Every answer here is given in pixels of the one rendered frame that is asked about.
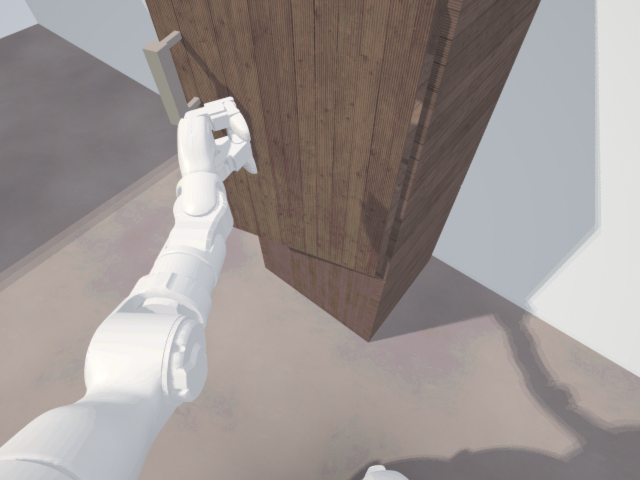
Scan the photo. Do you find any robot left hand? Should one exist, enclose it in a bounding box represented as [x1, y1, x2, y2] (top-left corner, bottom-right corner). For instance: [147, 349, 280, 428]
[177, 97, 257, 182]

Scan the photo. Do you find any handle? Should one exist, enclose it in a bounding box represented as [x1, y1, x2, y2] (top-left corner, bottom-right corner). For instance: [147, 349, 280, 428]
[142, 31, 201, 126]

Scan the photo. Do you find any right robot shin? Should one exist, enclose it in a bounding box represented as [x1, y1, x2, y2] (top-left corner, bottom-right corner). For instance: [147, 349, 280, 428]
[365, 465, 386, 476]

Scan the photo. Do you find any left robot forearm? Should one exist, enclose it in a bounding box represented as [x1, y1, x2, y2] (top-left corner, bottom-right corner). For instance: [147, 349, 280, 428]
[84, 172, 234, 389]

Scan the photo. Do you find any cupboard door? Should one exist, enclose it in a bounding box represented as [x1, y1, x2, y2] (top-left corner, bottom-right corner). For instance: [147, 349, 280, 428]
[145, 0, 438, 277]

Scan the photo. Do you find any left robot upper arm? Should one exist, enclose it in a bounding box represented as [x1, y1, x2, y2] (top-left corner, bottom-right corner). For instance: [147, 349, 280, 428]
[0, 312, 208, 480]

